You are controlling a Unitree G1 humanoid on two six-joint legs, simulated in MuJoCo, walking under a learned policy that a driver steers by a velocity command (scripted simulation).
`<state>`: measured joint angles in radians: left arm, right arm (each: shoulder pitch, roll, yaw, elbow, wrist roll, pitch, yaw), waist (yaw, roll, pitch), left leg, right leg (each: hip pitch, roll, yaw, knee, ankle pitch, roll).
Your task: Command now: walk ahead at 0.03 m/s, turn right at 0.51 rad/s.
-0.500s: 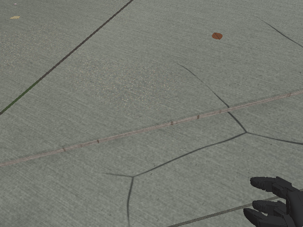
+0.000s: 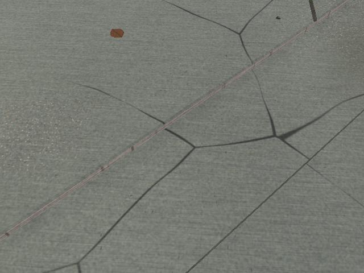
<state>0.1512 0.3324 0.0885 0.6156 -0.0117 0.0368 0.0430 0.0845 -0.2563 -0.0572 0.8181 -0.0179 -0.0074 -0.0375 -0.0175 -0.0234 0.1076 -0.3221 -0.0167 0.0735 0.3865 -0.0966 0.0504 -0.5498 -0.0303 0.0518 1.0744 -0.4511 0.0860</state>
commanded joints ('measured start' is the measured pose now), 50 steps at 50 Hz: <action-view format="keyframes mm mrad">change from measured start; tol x16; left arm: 1 38 35 -8 -74 5 -9 -8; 50 34 19 -23 275 21 -44 0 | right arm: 1 -47 -170 -35 -73 5 -7 -8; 50 58 -105 41 176 11 -11 12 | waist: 1 18 120 -250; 8 43 149 -213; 11 27 -261 -212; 24 -15 -91 -188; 27 61 169 -181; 50 11 25 -104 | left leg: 1 185 290 -210 -119 248 232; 8 104 255 -140 -9 92 142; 11 -202 42 -15 393 -515 -73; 16 -133 72 -95 621 -344 -132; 22 3 61 -64 254 -289 -125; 26 237 173 -170 40 219 -14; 29 42 122 -154 -16 -146 -7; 50 83 65 -111 -10 -94 -17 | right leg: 1 68 -34 3 -101 56 -10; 8 374 37 -81 -623 223 -98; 10 593 -231 256 -735 582 -207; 17 347 -174 126 -719 722 -299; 23 387 -159 165 -666 590 -292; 27 355 17 16 -642 234 -113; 50 388 1 6 -653 374 -89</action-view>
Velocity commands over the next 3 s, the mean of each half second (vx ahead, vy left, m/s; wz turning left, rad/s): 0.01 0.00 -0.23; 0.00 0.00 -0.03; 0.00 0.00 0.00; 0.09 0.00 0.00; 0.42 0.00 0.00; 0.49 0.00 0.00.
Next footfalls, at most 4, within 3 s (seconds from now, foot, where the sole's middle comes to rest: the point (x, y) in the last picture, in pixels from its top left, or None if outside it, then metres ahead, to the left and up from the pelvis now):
0.18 right None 0.06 -0.14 -0.78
0.50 left None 0.06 0.10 -0.78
2.48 left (177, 246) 0.48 0.04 -0.74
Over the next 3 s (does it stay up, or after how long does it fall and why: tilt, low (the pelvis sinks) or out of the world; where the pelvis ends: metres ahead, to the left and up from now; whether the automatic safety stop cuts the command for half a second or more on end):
stays up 0.56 -0.08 0.03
